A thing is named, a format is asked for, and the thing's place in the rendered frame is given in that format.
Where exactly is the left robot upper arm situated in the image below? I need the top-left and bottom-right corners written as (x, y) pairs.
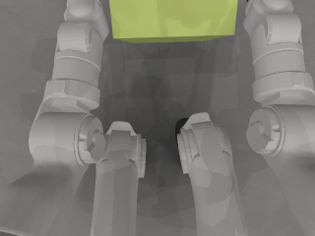
top-left (0, 112), bottom-right (106, 236)

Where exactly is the robot right forearm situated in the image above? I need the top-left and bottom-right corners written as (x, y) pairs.
top-left (243, 0), bottom-right (315, 106)

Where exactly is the right robot upper arm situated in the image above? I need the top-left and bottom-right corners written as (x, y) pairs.
top-left (246, 104), bottom-right (315, 236)

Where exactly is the robot left forearm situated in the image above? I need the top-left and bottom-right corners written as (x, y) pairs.
top-left (29, 0), bottom-right (109, 151)

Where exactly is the right robot thigh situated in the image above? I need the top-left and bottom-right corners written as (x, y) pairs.
top-left (176, 121), bottom-right (249, 236)

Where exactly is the right robot shin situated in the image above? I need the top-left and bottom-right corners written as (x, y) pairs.
top-left (183, 112), bottom-right (232, 158)

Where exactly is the carton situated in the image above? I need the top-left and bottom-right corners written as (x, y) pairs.
top-left (109, 0), bottom-right (238, 44)

